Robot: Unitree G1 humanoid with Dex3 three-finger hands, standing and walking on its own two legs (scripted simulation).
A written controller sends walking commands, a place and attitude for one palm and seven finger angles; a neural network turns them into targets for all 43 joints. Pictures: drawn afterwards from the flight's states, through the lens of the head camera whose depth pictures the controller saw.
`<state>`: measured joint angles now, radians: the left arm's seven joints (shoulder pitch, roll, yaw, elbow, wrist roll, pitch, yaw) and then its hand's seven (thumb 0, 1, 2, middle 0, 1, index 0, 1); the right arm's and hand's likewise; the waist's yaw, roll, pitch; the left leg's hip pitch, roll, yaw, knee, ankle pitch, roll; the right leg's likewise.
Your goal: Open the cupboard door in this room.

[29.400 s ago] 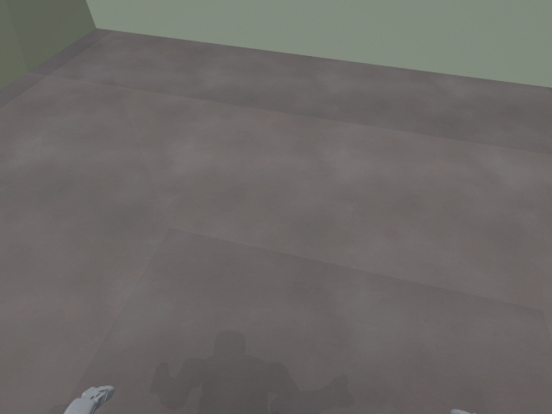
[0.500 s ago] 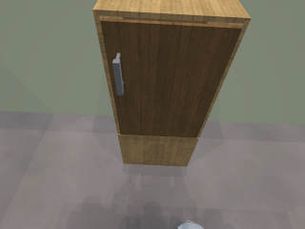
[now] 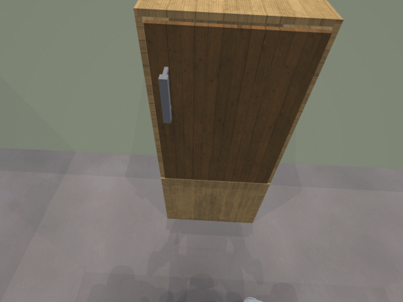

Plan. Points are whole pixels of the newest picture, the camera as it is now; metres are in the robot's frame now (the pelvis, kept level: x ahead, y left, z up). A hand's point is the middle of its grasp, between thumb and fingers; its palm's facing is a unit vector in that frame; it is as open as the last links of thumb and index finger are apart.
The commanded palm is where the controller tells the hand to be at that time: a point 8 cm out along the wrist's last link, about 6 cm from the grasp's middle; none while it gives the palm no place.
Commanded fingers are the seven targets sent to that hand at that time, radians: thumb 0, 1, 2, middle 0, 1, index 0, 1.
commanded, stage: come to a stop and stand still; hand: left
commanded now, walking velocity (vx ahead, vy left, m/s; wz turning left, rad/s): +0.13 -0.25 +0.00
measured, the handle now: (166, 95) +0.58 +0.13 +0.09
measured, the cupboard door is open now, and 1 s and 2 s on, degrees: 0 0 0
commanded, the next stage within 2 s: look again from close up in 1.74 s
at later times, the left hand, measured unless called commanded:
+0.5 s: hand out of the picture -0.03 +0.17 -0.14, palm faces +0.01 -0.97 -0.23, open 7.4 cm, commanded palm none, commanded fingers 0.00 0.90 0.90 -0.20 -0.30 -0.20 -0.30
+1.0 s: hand out of the picture +0.00 +0.18 -0.15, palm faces -0.01 -0.98 -0.20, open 7.3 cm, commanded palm none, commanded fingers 0.00 0.90 0.90 -0.20 -0.30 -0.20 -0.30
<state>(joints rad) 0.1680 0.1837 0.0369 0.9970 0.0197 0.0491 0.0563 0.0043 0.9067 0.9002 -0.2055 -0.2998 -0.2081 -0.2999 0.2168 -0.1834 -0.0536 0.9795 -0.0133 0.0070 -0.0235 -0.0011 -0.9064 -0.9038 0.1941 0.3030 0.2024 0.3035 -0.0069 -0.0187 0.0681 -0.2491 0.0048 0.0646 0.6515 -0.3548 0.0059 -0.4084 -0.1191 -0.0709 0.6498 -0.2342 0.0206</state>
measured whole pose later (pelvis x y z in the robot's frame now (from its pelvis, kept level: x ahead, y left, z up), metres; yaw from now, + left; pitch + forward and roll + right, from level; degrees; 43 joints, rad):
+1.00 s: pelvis -0.01 +0.01 +0.02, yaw -3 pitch -1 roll +0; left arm 0.29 0.15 0.00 1.07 0.01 -0.01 0.02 0.01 0.91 0.90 -0.20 -0.30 -0.20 -0.30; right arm 0.29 -0.17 0.01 1.06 -0.01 -0.03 -0.03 0.01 -0.93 -0.90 0.20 0.30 0.21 0.30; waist 0.01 0.03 0.01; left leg -0.21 -0.01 0.04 0.42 -0.19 0.02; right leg -0.18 0.00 -0.03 0.45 -0.25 -0.02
